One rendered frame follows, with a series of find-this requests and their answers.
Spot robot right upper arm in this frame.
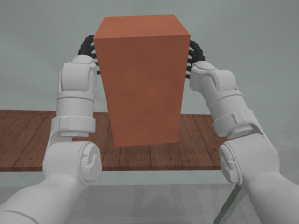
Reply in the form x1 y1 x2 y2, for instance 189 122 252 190
219 133 299 224

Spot robot left upper arm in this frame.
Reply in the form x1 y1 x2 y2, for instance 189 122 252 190
0 141 102 224

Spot right robot forearm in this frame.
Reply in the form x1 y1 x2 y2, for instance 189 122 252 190
189 61 280 170

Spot table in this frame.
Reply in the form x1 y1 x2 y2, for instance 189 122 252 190
0 110 281 224

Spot left robot hand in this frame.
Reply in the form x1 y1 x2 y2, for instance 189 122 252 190
78 35 101 75

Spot carton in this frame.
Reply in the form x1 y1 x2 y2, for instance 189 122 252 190
93 14 191 147

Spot right robot hand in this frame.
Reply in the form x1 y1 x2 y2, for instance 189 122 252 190
185 40 206 79

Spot left robot forearm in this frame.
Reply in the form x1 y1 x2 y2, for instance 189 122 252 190
42 54 98 174

